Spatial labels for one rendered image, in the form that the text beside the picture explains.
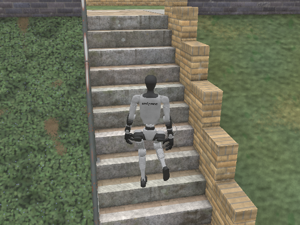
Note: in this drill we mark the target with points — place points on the robot left upper arm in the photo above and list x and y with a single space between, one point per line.
133 106

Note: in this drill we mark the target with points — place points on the robot left shin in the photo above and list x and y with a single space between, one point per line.
142 165

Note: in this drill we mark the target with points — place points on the left robot thigh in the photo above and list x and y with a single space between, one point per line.
138 138

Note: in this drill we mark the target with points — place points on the robot left hand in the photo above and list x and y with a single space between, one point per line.
129 136

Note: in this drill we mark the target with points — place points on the robot right hand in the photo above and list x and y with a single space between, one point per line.
170 144

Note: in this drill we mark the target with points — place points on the right robot forearm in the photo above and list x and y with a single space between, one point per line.
169 128

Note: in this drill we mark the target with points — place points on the robot right upper arm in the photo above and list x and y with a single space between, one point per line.
166 108

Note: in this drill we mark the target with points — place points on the left robot forearm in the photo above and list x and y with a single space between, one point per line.
128 125

